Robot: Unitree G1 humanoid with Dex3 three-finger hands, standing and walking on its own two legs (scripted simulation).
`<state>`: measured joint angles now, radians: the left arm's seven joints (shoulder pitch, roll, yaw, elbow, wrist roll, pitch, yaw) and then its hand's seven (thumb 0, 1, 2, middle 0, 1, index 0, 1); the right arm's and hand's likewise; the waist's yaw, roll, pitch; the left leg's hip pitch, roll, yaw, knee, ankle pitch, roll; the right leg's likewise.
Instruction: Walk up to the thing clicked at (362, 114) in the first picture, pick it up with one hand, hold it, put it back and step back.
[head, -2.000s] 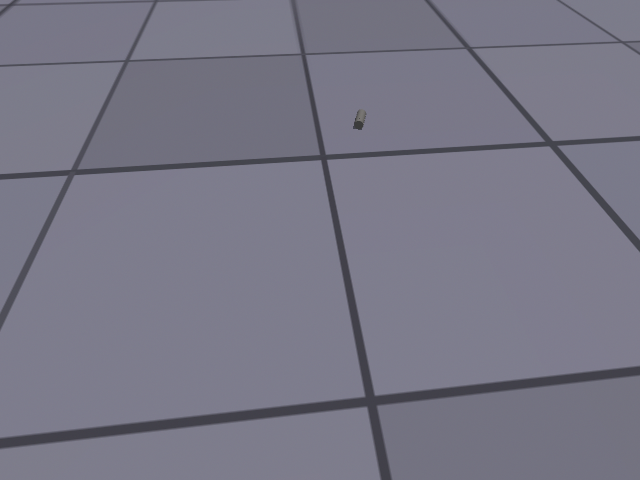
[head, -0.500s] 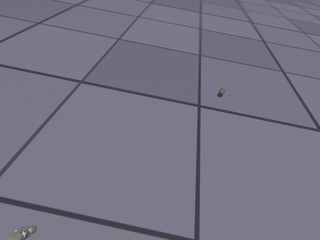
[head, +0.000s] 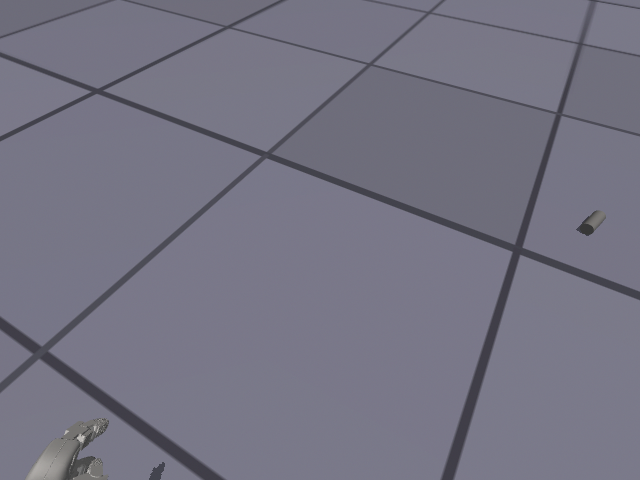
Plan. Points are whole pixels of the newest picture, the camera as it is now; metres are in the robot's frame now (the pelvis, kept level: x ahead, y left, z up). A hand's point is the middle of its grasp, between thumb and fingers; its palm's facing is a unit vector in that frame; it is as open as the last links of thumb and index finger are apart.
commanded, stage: walk up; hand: left
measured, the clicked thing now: (593, 222) +1.31 -1.17 -0.71
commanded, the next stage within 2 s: none
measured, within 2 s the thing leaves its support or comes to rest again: neither
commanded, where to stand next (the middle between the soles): +1.15 -1.58 m, yaw +41 degrees
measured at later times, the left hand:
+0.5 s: hand (251, 393) +0.29 +0.13 -0.15, palm faces +0.09 -0.96 -0.27, open 7.4 cm
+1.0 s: hand (377, 314) +0.43 -0.08 -0.12, palm faces +0.38 -0.85 -0.35, open 7.4 cm
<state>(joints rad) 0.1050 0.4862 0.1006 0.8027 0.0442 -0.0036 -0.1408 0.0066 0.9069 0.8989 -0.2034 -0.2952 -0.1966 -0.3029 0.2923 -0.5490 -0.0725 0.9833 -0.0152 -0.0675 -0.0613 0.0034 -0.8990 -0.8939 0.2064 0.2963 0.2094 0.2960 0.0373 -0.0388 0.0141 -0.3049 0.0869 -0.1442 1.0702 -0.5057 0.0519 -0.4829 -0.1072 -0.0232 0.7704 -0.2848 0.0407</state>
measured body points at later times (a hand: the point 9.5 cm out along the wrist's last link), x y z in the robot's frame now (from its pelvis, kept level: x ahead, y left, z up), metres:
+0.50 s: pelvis +0.25 -0.15 +0.00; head +0.27 -0.10 +0.45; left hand +0.28 +0.18 -0.13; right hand +0.37 -0.49 -0.05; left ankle +0.27 +0.00 -0.71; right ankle +0.31 -0.30 -0.64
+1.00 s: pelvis +0.47 -0.38 +0.02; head +0.47 -0.34 +0.46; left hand +0.41 -0.03 -0.09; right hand +0.65 -0.68 -0.07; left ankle +0.51 -0.28 -0.68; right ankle +0.50 -0.42 -0.71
